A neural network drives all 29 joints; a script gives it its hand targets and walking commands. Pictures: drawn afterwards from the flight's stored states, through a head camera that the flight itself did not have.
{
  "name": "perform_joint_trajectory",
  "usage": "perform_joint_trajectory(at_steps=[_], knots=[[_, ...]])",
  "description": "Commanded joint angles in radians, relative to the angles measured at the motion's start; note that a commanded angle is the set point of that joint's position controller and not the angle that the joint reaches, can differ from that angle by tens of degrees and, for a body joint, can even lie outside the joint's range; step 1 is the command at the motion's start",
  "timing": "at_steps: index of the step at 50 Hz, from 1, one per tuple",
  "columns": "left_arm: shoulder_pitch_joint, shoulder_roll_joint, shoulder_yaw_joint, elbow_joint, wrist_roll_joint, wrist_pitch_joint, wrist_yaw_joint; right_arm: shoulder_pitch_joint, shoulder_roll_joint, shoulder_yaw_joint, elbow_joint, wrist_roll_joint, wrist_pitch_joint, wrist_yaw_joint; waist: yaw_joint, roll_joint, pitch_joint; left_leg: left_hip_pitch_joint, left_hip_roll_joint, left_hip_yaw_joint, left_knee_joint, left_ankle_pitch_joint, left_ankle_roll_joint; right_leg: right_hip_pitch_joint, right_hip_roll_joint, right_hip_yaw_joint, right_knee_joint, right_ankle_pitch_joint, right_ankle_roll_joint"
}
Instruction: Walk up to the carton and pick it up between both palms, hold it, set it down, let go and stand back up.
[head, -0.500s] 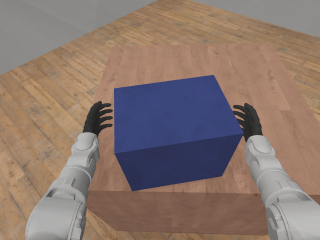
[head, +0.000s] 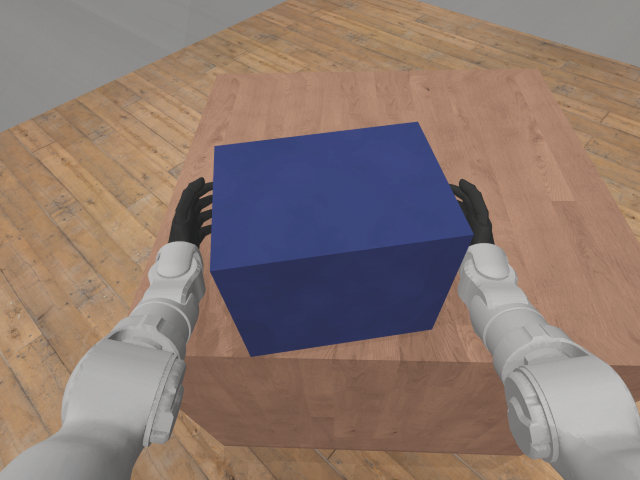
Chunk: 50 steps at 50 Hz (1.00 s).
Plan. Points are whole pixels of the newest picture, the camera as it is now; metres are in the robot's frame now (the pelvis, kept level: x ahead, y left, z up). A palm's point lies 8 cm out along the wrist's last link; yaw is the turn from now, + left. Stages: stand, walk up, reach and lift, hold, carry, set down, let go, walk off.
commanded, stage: reach and lift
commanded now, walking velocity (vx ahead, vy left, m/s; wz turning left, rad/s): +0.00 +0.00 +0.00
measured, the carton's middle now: (330, 244) +0.43 -0.01 +0.05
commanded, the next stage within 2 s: none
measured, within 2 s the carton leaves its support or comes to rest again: leaves its support in 1.84 s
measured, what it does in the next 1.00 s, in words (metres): stands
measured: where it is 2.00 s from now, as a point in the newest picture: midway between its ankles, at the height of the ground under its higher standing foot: outside the picture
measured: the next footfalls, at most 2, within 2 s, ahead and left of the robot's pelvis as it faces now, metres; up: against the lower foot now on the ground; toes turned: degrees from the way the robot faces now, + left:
none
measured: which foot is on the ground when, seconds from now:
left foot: down 0.00-1.00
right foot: down 0.00-1.00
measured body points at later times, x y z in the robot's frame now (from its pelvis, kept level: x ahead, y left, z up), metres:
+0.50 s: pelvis +0.00 +0.00 +0.00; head +0.06 -0.01 +0.45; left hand +0.45 +0.17 +0.07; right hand +0.42 -0.20 +0.05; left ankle -0.03 +0.13 -0.71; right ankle +0.07 -0.11 -0.71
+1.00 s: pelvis +0.02 +0.03 +0.02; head +0.08 +0.01 +0.47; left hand +0.45 +0.17 +0.06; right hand +0.41 -0.19 +0.06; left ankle -0.03 +0.13 -0.71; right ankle +0.07 -0.11 -0.71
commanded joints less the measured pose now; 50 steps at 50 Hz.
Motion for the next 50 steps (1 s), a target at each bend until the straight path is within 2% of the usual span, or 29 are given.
perform_joint_trajectory(at_steps=[1,3,6,10,13,15,16,17,18,19,20,21,22,23,25,26,27,30,31,34,36,37,40,42,44,45,47,49,50], knots=[[-0.527,0.091,-0.019,-0.138,0.003,-0.044,-0.018,-0.467,-0.069,-0.011,-0.17,-0.005,-0.035,-0.013,-0.017,0.035,-0.575,-0.058,-0.058,0.029,-0.105,0.256,-0.033,0.635,0.04,0.112,0.011,0.186,0.03],[-0.507,0.085,-0.022,-0.152,-0.011,-0.041,-0.007,-0.451,-0.068,-0.026,-0.178,-0.011,-0.024,-0.011,-0.031,0.003,-0.594,-0.042,-0.057,0.025,-0.097,0.274,-0.026,0.609,0.04,0.108,0.018,0.199,0.025],[-0.553,0.056,-0.049,-0.161,-0.028,-0.04,-0.004,-0.519,-0.026,0.009,-0.247,0.012,0.004,-0.014,-0.019,0.022,-0.607,-0.081,-0.063,0.024,-0.104,0.256,-0.019,0.655,0.038,0.115,0.028,0.179,0.032],[-0.563,0.047,-0.046,-0.143,-0.009,-0.051,-0.007,-0.504,-0.034,-0.034,-0.268,-0.045,0.013,-0.022,-0.049,0.026,-0.627,-0.123,-0.065,0.023,-0.122,0.203,-0.018,0.683,0.031,0.112,0.026,0.184,0.031],[-0.561,0.028,-0.028,-0.182,0.006,-0.049,-0.002,-0.498,-0.005,-0.012,-0.295,-0.031,0.019,-0.024,-0.023,0.017,-0.639,-0.139,-0.067,0.03,-0.099,0.205,-0.018,0.688,0.023,0.128,0.041,0.208,0.039],[-0.543,-0.008,-0.051,-0.215,-0.001,-0.048,-0.002,-0.471,0.021,-0.025,-0.257,-0.035,0.026,-0.012,-0.037,0.039,-0.63,-0.074,-0.062,0.028,-0.103,0.265,-0.03,0.653,0.029,0.103,0.031,0.207,0.022],[-0.527,0.006,-0.015,-0.171,0.01,-0.042,-0.009,-0.496,0.029,-0.006,-0.319,-0.052,0.021,-0.019,-0.015,-0.003,-0.638,-0.112,-0.068,0.041,-0.089,0.257,-0.022,0.686,0.027,0.117,0.031,0.225,0.035],[-0.53,0.021,-0.014,-0.196,0.026,-0.041,-0.009,-0.454,0.035,-0.018,-0.281,-0.068,0.033,-0.025,-0.025,0.012,-0.611,-0.097,-0.059,0.024,-0.104,0.27,-0.021,0.722,0.033,0.126,0.035,0.252,0.034],[-0.489,-0.006,0.009,-0.158,0.029,-0.04,-0.012,-0.465,0.017,-0.02,-0.296,-0.076,0.026,-0.024,-0.029,-0.035,-0.571,-0.097,-0.063,0.021,-0.113,0.273,-0.018,0.729,0.039,0.116,0.03,0.254,0.042],[-0.532,0.0,-0.009,-0.186,0.038,-0.042,-0.019,-0.458,0.066,-0.017,-0.298,-0.053,0.03,-0.026,-0.022,0.009,-0.559,-0.119,-0.07,0.03,-0.127,0.253,-0.02,0.77,0.026,0.126,0.017,0.24,0.041],[-0.53,-0.043,-0.012,-0.212,0.058,-0.051,-0.023,-0.443,0.097,-0.04,-0.286,-0.08,0.033,-0.024,-0.044,0.02,-0.538,-0.096,-0.071,0.025,-0.135,0.274,-0.028,0.763,0.026,0.116,0.006,0.259,0.041],[-0.554,-0.065,-0.004,-0.171,0.05,-0.057,-0.036,-0.492,0.109,-0.017,-0.293,-0.093,0.025,-0.009,-0.025,0.005,-0.543,-0.125,-0.08,0.036,-0.137,0.233,-0.017,0.753,0.011,0.118,0.001,0.253,0.042],[-0.536,-0.07,0.002,-0.17,0.059,-0.071,-0.042,-0.429,0.161,-0.015,-0.253,-0.124,0.031,-0.007,-0.039,-0.005,-0.531,-0.15,-0.081,0.035,-0.139,0.2,-0.007,0.749,0.002,0.135,0.005,0.243,0.049],[-0.527,-0.11,0.013,-0.185,0.079,-0.086,-0.047,-0.431,0.199,-0.031,-0.328,-0.157,0.013,0.008,-0.02,-0.008,-0.593,-0.147,-0.088,0.025,-0.14,0.217,-0.01,0.807,0.008,0.141,0.011,0.265,0.048],[-0.559,-0.213,0.019,-0.201,0.108,-0.101,-0.065,-0.452,0.295,-0.025,-0.316,-0.18,0.007,0.036,-0.043,0.013,-0.58,-0.121,-0.094,0.022,-0.167,0.244,-0.012,0.829,0.014,0.116,0.007,0.311,0.045],[-0.557,-0.288,0.024,-0.16,0.138,-0.1,-0.085,-0.446,0.399,-0.008,-0.292,-0.204,0.019,0.059,-0.029,0.0,-0.535,-0.119,-0.093,0.021,-0.177,0.204,-0.003,0.842,0.005,0.125,-0.015,0.279,0.053],[-0.548,-0.383,0.043,-0.155,0.166,-0.11,-0.113,-0.454,0.505,-0.01,-0.335,-0.253,0.013,0.083,-0.03,-0.018,-0.543,-0.133,-0.095,0.027,-0.192,0.18,-0.002,0.891,0.0,0.127,-0.027,0.279,0.051],[-0.614,-0.657,0.026,-0.151,0.258,-0.165,-0.17,-0.421,0.783,0.003,-0.309,-0.406,-0.015,0.153,-0.095,0.029,-0.474,-0.082,-0.095,0.002,-0.253,0.199,-0.008,0.939,0.004,0.116,-0.048,0.347,0.043],[-0.62,-0.688,0.043,-0.107,0.289,-0.168,-0.185,-0.415,0.824,0.013,-0.256,-0.429,-0.018,0.164,-0.082,0.043,-0.403,-0.057,-0.1,-0.009,-0.267,0.191,-0.01,0.887,0.006,0.119,-0.077,0.302,0.034],[-0.583,-0.718,0.047,-0.079,0.329,-0.184,-0.185,-0.382,0.809,0.042,-0.243,-0.468,-0.041,0.197,-0.08,0.098,-0.408,-0.004,-0.106,-0.017,-0.29,0.258,-0.019,0.898,0.015,0.101,-0.103,0.359,0.031],[-0.568,-0.761,-0.003,-0.135,0.31,-0.201,-0.175,-0.363,0.784,0.063,-0.229,-0.479,-0.065,0.204,-0.074,0.088,-0.41,0.021,-0.097,-0.016,-0.269,0.369,-0.038,0.882,0.02,0.099,-0.107,0.408,0.029],[-0.535,-0.739,0.038,-0.097,0.327,-0.195,-0.178,-0.354,0.793,0.067,-0.244,-0.471,-0.059,0.201,-0.051,0.063,-0.382,-0.001,-0.1,-0.024,-0.273,0.331,-0.024,0.915,0.017,0.107,-0.116,0.411,0.034],[-0.49,-0.736,0.058,-0.067,0.349,-0.179,-0.177,-0.32,0.811,0.093,-0.226,-0.474,-0.042,0.21,-0.057,0.04,-0.332,-0.025,-0.102,-0.018,-0.312,0.242,-0.009,0.929,0.008,0.11,-0.132,0.358,0.039],[-0.462,-0.769,0.021,-0.115,0.343,-0.198,-0.167,-0.322,0.782,0.087,-0.246,-0.492,-0.064,0.216,-0.055,0.046,-0.383,0.067,-0.096,-0.012,-0.304,0.354,-0.017,0.849,0.03,0.101,-0.13,0.391,0.021],[-0.48,-0.774,-0.015,-0.151,0.332,-0.208,-0.161,-0.274,0.786,0.086,-0.225,-0.492,-0.076,0.214,-0.089,0.069,-0.375,0.175,-0.078,-0.025,-0.284,0.48,-0.037,0.79,0.046,0.077,-0.151,0.414,0.0],[-0.489,-0.764,-0.028,-0.149,0.312,-0.209,-0.156,-0.286,0.778,0.089,-0.195,-0.483,-0.071,0.216,-0.076,0.041,-0.354,0.195,-0.07,-0.023,-0.273,0.497,-0.036,0.761,0.053,0.083,-0.162,0.402,-0.006],[-0.473,-0.766,0.008,-0.128,0.339,-0.197,-0.151,-0.294,0.75,0.063,-0.188,-0.477,-0.08,0.222,-0.064,0.065,-0.325,0.243,-0.059,-0.04,-0.265,0.565,-0.042,0.721,0.061,0.063,-0.172,0.372,-0.002],[-0.489,-0.748,0.014,-0.139,0.353,-0.193,-0.15,-0.291,0.766,0.062,-0.19,-0.472,-0.072,0.223,-0.052,0.082,-0.305,0.202,-0.068,-0.026,-0.288,0.49,-0.036,0.745,0.057,0.077,-0.193,0.335,-0.009],[-0.458,-0.756,0.008,-0.133,0.341,-0.192,-0.145,-0.301,0.759,0.057,-0.214,-0.492,-0.069,0.222,-0.053,0.036,-0.325,0.17,-0.067,-0.015,-0.296,0.472,-0.025,0.756,0.064,0.089,-0.185,0.353,-0.011]])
